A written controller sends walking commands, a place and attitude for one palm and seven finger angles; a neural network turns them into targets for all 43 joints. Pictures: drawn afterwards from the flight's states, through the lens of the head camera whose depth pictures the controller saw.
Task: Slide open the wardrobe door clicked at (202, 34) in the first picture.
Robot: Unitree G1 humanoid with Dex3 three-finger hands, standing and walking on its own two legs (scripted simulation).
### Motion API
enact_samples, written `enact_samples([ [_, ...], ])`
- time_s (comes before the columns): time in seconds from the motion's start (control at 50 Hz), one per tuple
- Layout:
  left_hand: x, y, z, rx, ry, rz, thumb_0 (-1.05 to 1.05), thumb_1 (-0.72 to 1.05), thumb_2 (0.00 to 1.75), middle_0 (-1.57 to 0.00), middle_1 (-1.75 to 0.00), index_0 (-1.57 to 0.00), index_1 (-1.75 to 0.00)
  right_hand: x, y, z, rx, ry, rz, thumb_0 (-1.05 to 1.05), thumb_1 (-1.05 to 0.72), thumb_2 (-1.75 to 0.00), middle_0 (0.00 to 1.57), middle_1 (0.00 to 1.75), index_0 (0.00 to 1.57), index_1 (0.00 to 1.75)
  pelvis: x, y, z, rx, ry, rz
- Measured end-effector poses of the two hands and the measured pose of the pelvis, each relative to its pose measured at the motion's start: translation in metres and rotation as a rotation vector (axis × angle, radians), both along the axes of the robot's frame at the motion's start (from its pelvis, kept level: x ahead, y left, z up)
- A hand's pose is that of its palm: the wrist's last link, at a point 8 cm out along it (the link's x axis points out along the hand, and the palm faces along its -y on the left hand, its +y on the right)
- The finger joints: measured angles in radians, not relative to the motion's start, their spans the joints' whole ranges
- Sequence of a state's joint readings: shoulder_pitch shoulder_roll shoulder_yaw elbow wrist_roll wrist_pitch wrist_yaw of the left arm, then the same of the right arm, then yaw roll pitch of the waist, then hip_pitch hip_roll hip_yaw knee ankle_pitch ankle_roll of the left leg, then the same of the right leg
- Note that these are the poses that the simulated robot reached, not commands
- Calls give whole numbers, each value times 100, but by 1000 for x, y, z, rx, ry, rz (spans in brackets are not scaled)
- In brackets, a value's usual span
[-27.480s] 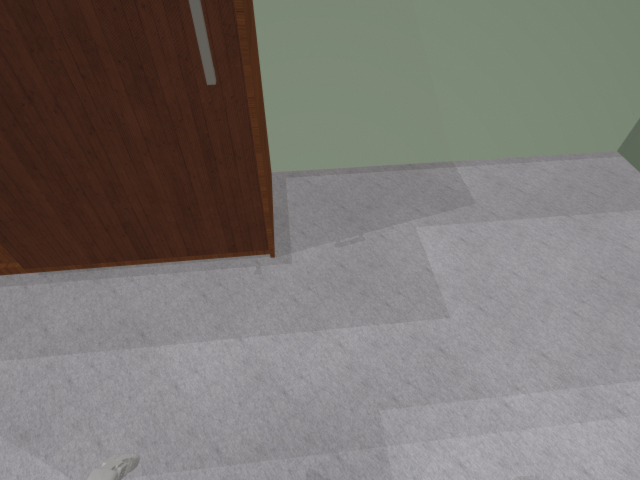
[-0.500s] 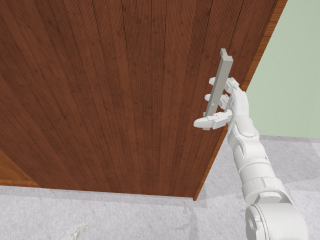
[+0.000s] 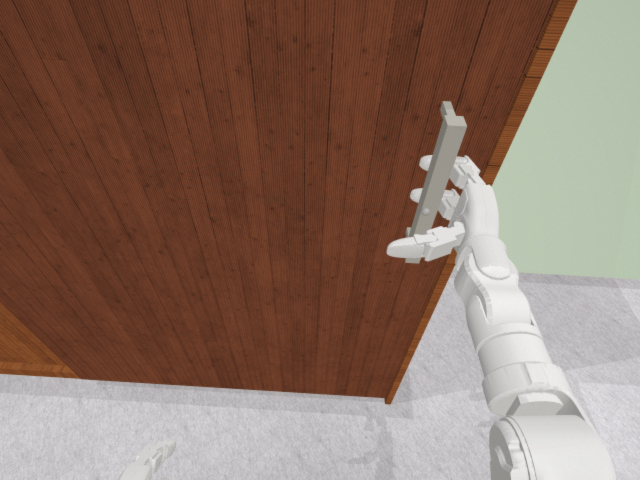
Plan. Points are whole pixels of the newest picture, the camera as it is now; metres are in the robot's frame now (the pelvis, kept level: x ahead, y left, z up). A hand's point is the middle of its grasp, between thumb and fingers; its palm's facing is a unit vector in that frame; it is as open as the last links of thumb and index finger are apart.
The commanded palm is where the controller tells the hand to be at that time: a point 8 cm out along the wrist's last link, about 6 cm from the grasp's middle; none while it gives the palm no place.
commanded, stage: grip the handle and tug to test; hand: right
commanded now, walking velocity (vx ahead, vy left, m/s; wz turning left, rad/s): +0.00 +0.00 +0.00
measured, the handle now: (427, 190) +0.47 -0.09 +0.13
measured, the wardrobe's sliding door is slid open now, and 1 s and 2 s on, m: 0.00 0.00 0.00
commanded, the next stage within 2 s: tug the door sideways, standing still in 1.48 s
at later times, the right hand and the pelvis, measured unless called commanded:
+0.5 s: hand (422, 212) +0.42 -0.08 +0.14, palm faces -0.04 +1.00 +0.02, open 9.5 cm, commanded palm +0.40 -0.13 +0.14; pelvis +0.00 -0.01 +0.00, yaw +0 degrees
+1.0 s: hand (418, 211) +0.42 -0.08 +0.14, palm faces -0.03 +1.00 +0.01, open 5.5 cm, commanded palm +0.40 -0.13 +0.14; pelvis -0.01 +0.00 +0.00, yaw +0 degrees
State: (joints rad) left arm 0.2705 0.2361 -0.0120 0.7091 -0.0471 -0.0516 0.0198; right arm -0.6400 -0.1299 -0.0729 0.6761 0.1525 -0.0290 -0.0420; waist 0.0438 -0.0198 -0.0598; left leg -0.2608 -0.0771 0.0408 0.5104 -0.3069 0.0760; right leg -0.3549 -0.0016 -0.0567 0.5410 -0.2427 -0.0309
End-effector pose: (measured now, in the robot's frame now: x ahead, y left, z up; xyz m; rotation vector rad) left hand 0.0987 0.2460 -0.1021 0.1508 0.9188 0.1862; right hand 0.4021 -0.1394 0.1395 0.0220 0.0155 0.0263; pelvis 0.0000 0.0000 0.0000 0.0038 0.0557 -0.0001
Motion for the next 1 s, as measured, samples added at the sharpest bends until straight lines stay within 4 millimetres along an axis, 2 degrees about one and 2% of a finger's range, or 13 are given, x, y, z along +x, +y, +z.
enact_samples([
  [0.14,1,-1,2,0,-3,5,1,91,89,-20,-30,-20,-30,3,-8,-1,-8,15,-17,-2,48,-30,31,120,31,120,1,0,0,0,1,4],
  [0.26,0,-3,1,-4,1,6,1,91,89,-20,-30,-20,-30,-1,-10,2,-10,-4,-4,-2,35,-36,32,122,32,122,2,-3,0,2,-3,1],
  [0.52,1,-10,0,-10,-7,0,1,91,89,-20,-30,-20,-30,-3,5,2,-4,2,14,-1,-18,-59,38,129,38,129,-1,-6,0,2,-8,1],
  [0.74,-7,-9,-2,-15,14,6,1,91,89,-20,-30,-20,-30,-1,7,2,-11,12,3,0,-67,-80,41,136,43,137,-2,-4,0,1,-8,4],
  [1.0,-13,0,-2,-1,30,10,1,91,89,-20,-30,-20,-30,-1,10,2,-12,9,4,0,-69,-83,40,139,43,139,-5,0,0,1,-8,1],
])
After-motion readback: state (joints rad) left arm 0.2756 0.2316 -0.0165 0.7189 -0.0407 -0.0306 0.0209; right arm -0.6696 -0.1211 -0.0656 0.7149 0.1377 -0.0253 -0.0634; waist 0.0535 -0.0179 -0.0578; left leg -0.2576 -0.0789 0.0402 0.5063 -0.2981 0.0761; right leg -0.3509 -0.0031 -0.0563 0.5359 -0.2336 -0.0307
